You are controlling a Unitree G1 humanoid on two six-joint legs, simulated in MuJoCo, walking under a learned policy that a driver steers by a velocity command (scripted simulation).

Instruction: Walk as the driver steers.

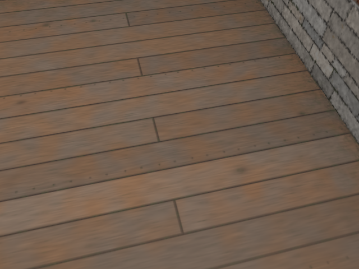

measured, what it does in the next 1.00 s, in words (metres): steps on the spot: right foot, then left foot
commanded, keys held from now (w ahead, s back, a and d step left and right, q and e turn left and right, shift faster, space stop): e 0.18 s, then no key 0.52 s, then w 0.30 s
